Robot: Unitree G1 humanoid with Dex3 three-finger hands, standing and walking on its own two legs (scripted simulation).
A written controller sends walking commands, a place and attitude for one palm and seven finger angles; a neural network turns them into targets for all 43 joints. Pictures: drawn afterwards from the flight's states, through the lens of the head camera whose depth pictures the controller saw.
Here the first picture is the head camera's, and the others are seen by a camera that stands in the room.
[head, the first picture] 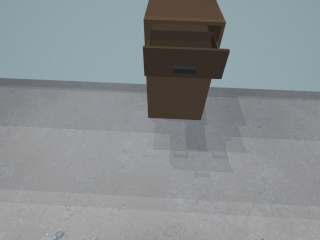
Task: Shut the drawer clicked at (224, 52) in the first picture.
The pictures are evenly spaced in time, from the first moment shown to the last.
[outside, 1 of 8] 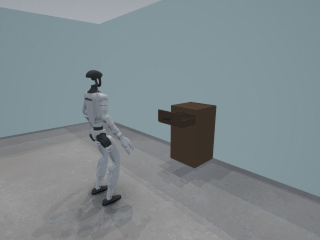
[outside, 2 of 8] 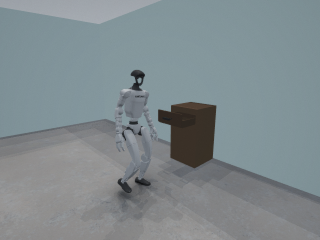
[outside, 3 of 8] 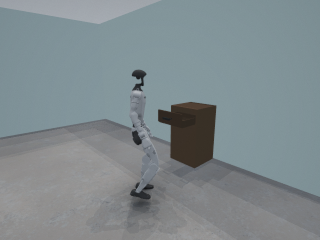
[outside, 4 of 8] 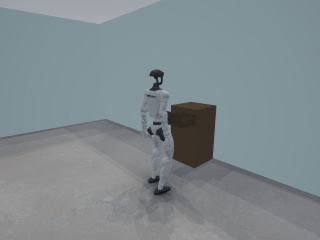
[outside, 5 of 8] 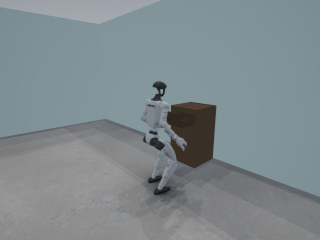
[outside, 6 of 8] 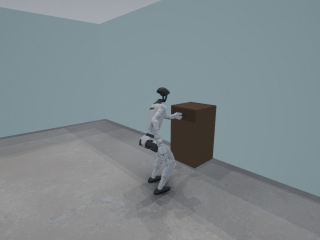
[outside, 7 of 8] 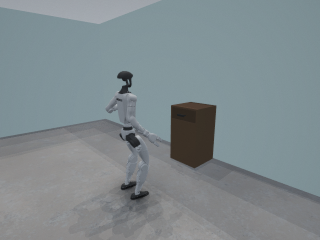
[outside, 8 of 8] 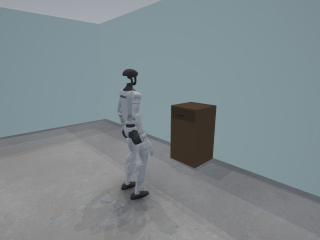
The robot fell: no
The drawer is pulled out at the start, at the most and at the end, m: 0.27 0.27 0.00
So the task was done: yes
